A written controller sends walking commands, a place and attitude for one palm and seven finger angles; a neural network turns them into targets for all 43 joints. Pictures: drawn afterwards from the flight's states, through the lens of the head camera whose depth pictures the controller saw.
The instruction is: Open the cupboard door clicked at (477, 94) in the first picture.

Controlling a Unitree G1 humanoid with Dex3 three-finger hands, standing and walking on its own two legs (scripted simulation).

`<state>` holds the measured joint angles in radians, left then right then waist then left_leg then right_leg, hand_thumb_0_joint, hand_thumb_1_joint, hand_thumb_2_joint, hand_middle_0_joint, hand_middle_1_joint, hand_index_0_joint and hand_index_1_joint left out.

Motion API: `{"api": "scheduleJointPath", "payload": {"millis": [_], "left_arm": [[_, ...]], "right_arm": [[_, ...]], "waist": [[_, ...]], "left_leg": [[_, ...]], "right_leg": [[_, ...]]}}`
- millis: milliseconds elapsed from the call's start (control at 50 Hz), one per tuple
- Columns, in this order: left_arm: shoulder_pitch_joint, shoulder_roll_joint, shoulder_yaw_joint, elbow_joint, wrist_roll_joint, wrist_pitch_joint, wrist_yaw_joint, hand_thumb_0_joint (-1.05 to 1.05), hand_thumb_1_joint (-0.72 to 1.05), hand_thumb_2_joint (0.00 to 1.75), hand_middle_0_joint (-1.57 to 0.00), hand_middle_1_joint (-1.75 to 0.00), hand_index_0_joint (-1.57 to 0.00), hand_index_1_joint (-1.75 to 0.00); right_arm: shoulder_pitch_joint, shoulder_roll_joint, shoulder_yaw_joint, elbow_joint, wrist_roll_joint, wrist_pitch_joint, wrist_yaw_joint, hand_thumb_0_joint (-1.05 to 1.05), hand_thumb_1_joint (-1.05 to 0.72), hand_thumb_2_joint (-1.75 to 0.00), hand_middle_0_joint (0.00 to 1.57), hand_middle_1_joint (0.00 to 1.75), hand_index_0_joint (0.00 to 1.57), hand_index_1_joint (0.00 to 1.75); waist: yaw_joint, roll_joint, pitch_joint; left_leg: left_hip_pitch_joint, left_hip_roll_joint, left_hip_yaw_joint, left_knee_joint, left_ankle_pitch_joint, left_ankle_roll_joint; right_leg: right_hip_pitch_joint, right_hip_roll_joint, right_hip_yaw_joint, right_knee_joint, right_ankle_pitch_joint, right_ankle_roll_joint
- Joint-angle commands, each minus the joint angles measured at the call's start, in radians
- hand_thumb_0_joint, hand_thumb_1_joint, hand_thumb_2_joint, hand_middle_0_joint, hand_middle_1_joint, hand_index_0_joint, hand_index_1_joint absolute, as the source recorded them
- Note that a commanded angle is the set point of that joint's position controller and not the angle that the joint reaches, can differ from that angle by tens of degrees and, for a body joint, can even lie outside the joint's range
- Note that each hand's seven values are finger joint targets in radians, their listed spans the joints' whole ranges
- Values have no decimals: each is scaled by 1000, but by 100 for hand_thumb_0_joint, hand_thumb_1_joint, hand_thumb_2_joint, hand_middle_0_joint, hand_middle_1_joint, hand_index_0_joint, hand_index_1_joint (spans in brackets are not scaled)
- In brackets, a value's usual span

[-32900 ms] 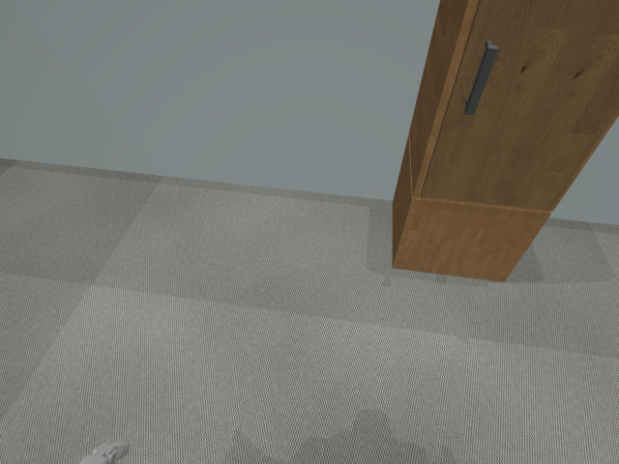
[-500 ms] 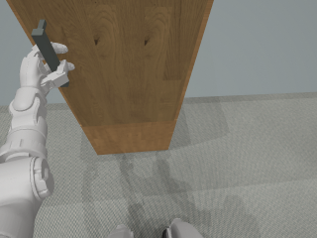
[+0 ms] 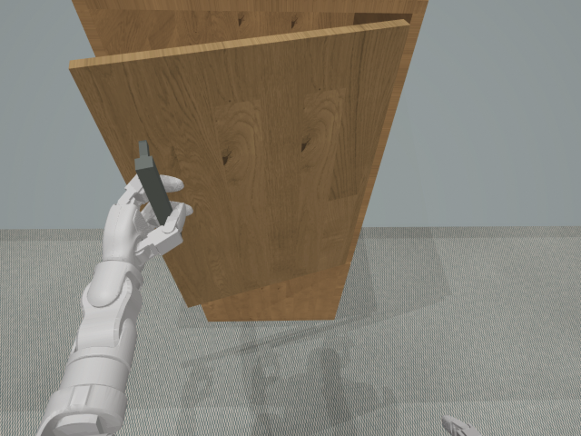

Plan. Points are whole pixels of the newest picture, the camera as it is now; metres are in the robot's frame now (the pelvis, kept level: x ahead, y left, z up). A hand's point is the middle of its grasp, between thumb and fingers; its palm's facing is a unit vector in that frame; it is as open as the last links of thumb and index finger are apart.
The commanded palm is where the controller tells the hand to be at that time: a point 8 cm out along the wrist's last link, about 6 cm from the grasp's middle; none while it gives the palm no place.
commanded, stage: pull the door open along its arc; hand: left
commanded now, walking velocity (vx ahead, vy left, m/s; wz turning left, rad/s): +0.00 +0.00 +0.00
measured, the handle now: (160, 195) +0.43 +0.19 +0.09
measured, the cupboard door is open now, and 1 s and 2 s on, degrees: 17 46 43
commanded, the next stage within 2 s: open thumb and fingers to let go in 0.90 s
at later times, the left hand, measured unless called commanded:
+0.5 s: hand (193, 238) +0.36 +0.14 +0.09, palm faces +0.47 -0.88 -0.01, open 5.7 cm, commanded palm +0.30 +0.17 +0.09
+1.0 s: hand (262, 324) +0.24 +0.04 +0.09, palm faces +0.33 -0.94 -0.04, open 6.1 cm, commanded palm +0.20 +0.09 +0.09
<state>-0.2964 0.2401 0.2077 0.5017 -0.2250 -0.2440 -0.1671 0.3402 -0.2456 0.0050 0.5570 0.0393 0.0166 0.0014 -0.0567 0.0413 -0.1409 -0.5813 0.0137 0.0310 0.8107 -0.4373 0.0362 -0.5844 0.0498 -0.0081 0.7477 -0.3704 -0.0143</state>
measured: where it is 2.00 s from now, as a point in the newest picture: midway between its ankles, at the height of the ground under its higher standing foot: outside the picture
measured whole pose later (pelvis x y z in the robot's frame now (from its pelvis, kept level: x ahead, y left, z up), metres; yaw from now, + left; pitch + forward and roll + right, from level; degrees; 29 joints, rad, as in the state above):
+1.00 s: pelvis -0.01 -0.04 +0.00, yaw +4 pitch +3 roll +0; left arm 0.26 -0.04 -0.32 -0.12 0.07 -0.04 0.52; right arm 0.14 -0.17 0.02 0.53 -0.04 0.01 0.02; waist -0.01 0.05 -0.09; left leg -0.41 0.01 -0.03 0.78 -0.41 -0.02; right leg -0.42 0.04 -0.07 0.76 -0.40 -0.07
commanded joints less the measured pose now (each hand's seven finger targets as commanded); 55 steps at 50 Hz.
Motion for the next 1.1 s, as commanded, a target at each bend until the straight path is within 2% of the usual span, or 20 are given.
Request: {"api": "scheduleJointPath", "payload": {"millis": [0, 80, 140, 160, 180, 200, 280, 360, 420, 540, 640, 680, 720, 780, 860, 880, 960, 980, 1000, 1080], "left_arm": [[-333, 64, 79, -271, 0, -32, 265, 0, 90, 90, -40, -135, -40, -135], [-401, -16, 26, -274, 98, -24, 447, 0, 90, 90, -40, -135, -40, -135], [-421, -78, -42, -291, 206, -12, 576, 0, 90, 90, -40, -135, -40, -135], [-431, -82, -54, -291, 241, -6, 617, 0, 90, 90, -40, -135, -40, -135], [-428, -98, -72, -266, 260, 1, 639, 0, 90, 90, -40, -135, -40, -135], [-443, -111, -89, -275, 266, 4, 654, 0, 90, 90, -40, -135, -40, -135], [-480, -119, -102, -244, 247, 4, 643, 0, 90, 90, -40, -135, -40, -135], [-478, -123, -106, -244, 228, -19, 614, 0, 90, 90, -40, -135, -40, -135], [-403, -138, -121, -269, 215, -34, 595, 0, 90, 90, -40, -135, -40, -135], [-182, -187, -169, -379, 193, -45, 580, 0, 90, 90, -40, -135, -40, -135], [78, -277, -271, -578, 185, -18, 589, 0, 90, 90, -40, -135, -40, -135], [184, -310, -321, -655, 196, -1, 604, 0, 90, 90, -40, -135, -40, -135], [239, -348, -381, -744, 218, 22, 627, 0, 90, 90, -40, -135, -40, -135], [339, -399, -469, -808, 284, 61, 681, 0, 90, 90, -40, -135, -40, -135], [437, -430, -526, -868, 365, 113, 731, 0, 90, 90, -40, -135, -40, -135], [498, -439, -532, -892, 353, 125, 725, 0, 90, 90, -40, -135, -40, -135], [365, -418, -483, -878, 274, 155, 729, 0, 90, 90, -40, -135, -40, -135], [326, -394, -456, -845, 271, 160, 734, 0, 90, 90, -40, -135, -40, -135], [336, -387, -435, -840, 266, 162, 735, 0, 83, 87, -40, -134, -40, -134], [353, -397, -448, -818, 292, 169, 726, 0, 55, 75, -38, -131, -38, -131]], "right_arm": [[-36, -110, -39, -87, -19, -68, -1, 0, -90, -90, 20, 30, 20, 30], [-65, -94, -36, -63, -55, -76, -3, 0, -90, -90, 20, 30, 20, 30], [-103, -76, -31, -60, -79, -72, 3, 0, -90, -90, 20, 30, 20, 30], [-109, -75, -33, -57, -86, -68, 4, 0, -90, -90, 20, 30, 20, 30], [-102, -77, -35, -51, -91, -62, 2, 0, -90, -90, 20, 30, 20, 30], [-111, -77, -37, -54, -90, -58, 0, 0, -90, -90, 20, 30, 20, 30], [-114, -82, -38, -46, -92, -52, -19, 0, -90, -90, 20, 30, 20, 30], [-121, -73, -37, -38, -87, -54, -31, 0, -90, -90, 20, 30, 20, 30], [-122, -71, -37, -40, -83, -60, -29, 0, -90, -90, 20, 30, 20, 30], [-134, -72, -45, -65, -76, -69, -15, 0, -90, -90, 20, 30, 20, 30], [-172, -64, -48, -107, -70, -75, -4, 0, -90, -90, 20, 30, 20, 30], [-192, -59, -46, -125, -72, -75, -3, 0, -90, -90, 20, 30, 20, 30], [-208, -50, -42, -139, -72, -77, 2, 0, -90, -90, 20, 30, 20, 30], [-224, -42, -39, -155, -80, -78, 10, 0, -90, -90, 20, 30, 20, 30], [-240, -19, -32, -175, -94, -70, 19, 0, -90, -90, 20, 30, 20, 30], [-254, -14, -32, -181, -88, -64, 21, 0, -90, -90, 20, 30, 20, 30], [-311, -4, -8, -169, -83, -42, 2, 0, -90, -90, 20, 30, 20, 30], [-313, -4, -3, -156, -84, -38, -5, 0, -90, -90, 20, 30, 20, 30], [-333, -1, -3, -155, -87, -32, -10, 0, -90, -90, 20, 30, 20, 30], [-312, 4, 0, -159, -93, -16, -9, 0, -90, -90, 20, 30, 20, 30]], "waist": [[24, 5, -191], [23, -43, -228], [37, 29, -275], [34, 30, -286], [20, -23, -287], [15, -15, -292], [-3, -96, -295], [6, -71, -283], [22, -33, -283], [55, -46, -256], [70, -100, -217], [68, -117, -181], [57, -85, -143], [44, -87, -82], [52, -105, -100], [63, -84, -105], [56, -110, -49], [48, -144, -16], [62, -114, -25], [64, -112, -72]], "left_leg": [[151, -1, -50, -94, 439, -44], [144, -5, -61, -89, 374, -43], [153, -11, -60, -82, 363, -48], [153, -11, -61, -77, 359, -47], [148, -9, -69, -77, 350, -45], [150, -8, -64, -77, 335, -45], [133, -13, -58, -87, 276, -32], [137, -18, -45, -98, 264, -27], [149, -20, -36, -106, 282, -26], [162, -20, -20, -131, 306, -22], [192, -16, -12, -152, 327, -20], [195, -14, -18, -157, 314, -18], [206, -14, -18, -156, 291, -19], [212, -11, -35, -137, 265, -17], [211, -20, -39, -97, 281, -17], [224, -20, -38, -95, 286, -19], [206, -39, -41, -88, 216, -22], [198, -39, -50, -88, 200, -20], [201, -43, -45, -84, 195, -22], [207, -42, -53, -88, 244, -21]], "right_leg": [[128, 0, -59, -45, 364, -4], [127, -15, -52, -34, 299, -6], [112, -26, -49, -17, 270, -15], [108, -27, -47, -16, 265, -16], [111, -24, -50, -22, 257, -14], [113, -27, -44, -28, 254, -14], [161, -27, -30, -64, 247, -10], [193, -33, -14, -87, 259, -10], [216, -35, -13, -93, 279, -14], [275, -39, -8, -115, 314, -14], [322, -46, -8, -138, 355, -9], [324, -48, -12, -149, 330, -8], [289, -52, -10, -153, 294, -8], [242, -52, -17, -156, 236, -13], [237, -55, -11, -136, 258, -20], [251, -53, -11, -143, 268, -24], [230, -68, 13, -185, 214, -6], [215, -70, 18, -203, 183, -2], [217, -76, 35, -211, 175, -1], [247, -76, 21, -171, 280, -1]]}}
